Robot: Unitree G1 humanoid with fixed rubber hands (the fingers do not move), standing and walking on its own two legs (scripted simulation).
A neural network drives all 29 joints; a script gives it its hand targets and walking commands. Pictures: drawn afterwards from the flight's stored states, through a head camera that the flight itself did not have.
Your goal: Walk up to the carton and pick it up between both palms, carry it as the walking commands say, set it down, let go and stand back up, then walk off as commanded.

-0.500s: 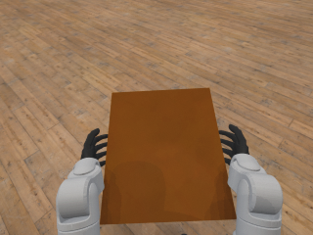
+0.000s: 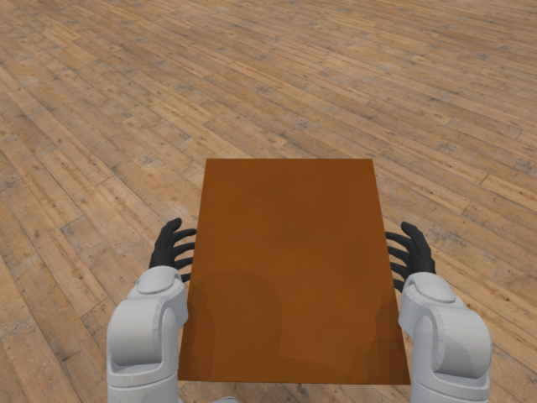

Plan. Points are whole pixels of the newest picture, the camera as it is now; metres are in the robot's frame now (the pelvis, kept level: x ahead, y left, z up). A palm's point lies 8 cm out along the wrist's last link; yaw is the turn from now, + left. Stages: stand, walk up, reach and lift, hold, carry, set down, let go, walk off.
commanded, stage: carry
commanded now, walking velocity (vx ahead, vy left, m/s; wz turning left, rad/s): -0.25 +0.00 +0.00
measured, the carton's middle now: (287, 275) +0.30 +0.00 +0.02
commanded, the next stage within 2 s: none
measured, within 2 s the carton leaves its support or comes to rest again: neither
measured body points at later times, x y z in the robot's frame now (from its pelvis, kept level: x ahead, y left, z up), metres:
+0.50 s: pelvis -0.22 +0.02 +0.01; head -0.22 +0.05 +0.46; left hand +0.02 +0.21 +0.08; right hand +0.06 -0.12 +0.10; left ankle -0.21 +0.12 -0.73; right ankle -0.16 -0.11 -0.64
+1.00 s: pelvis -0.41 -0.01 +0.01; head -0.41 -0.04 +0.46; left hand -0.15 +0.14 +0.11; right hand -0.16 -0.19 +0.10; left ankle -0.44 +0.14 -0.67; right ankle -0.37 -0.10 -0.73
